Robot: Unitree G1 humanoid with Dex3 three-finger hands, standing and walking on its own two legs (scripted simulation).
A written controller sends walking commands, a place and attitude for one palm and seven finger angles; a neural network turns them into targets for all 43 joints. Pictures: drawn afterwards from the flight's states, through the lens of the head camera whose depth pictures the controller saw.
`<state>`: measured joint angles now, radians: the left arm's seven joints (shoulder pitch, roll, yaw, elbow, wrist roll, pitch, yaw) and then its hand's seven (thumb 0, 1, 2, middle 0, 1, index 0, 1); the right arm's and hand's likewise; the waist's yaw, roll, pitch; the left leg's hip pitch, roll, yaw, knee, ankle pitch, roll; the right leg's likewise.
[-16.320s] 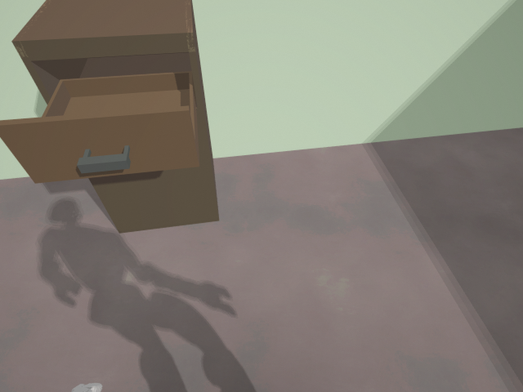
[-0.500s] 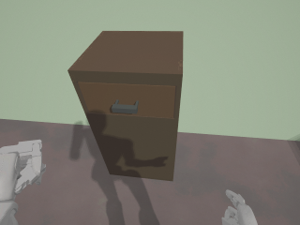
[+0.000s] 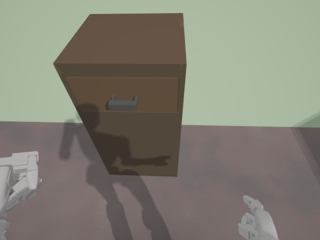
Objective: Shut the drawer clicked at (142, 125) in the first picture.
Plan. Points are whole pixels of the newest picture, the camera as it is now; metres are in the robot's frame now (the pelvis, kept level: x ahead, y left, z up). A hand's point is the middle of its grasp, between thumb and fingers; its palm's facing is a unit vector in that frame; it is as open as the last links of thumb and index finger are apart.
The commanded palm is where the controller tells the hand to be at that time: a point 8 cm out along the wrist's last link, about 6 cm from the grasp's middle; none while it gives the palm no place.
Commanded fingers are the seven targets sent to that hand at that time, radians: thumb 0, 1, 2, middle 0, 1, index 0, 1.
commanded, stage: step back with the hand held close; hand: left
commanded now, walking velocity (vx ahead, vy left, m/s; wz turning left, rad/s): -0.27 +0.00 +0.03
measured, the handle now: (124, 101) +0.61 +0.19 -0.04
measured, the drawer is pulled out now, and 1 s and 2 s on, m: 0.00 0.00 0.00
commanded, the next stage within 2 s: stop stepping back and stand still in 1.08 s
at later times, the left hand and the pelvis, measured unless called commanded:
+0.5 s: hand out of the picture +0.11 +0.26 +0.15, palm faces +0.35 -0.78 -0.51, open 3.2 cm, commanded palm +0.04 +0.30 +0.17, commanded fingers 0.00 0.90 0.90 -1.40 -1.60 -1.40 -1.60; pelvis -0.08 +0.01 -0.01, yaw +2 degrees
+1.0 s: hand out of the picture +0.05 +0.26 +0.16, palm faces +0.33 -0.83 -0.45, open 3.2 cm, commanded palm -0.01 +0.30 +0.17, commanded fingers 0.00 0.90 0.90 -1.40 -1.60 -1.40 -1.60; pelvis -0.15 +0.02 -0.02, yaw -1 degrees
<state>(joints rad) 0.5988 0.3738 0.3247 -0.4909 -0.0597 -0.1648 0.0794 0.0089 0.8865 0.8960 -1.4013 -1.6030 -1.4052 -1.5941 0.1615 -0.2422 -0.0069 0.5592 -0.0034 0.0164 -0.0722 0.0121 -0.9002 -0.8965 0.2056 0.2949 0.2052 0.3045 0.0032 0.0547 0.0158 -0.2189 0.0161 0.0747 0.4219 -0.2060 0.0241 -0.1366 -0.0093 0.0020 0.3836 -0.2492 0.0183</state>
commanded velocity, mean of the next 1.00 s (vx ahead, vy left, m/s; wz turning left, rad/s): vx -0.34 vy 0.00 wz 0.00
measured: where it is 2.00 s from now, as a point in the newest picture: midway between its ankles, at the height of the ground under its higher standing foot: outside the picture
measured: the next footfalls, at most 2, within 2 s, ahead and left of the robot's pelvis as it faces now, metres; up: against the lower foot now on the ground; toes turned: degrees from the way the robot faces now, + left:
right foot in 0.94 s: -0.20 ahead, -0.07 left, +0.00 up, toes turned -1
left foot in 1.34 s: -0.15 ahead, +0.14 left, +0.00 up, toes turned +0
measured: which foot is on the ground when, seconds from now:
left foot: down 0.00-1.00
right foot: down 0.00-0.72, up 0.74-0.92, down 0.94-1.00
